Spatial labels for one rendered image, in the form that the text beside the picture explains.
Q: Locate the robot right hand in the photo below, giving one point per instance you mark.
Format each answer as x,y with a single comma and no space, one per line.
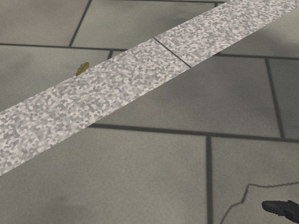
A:
289,209

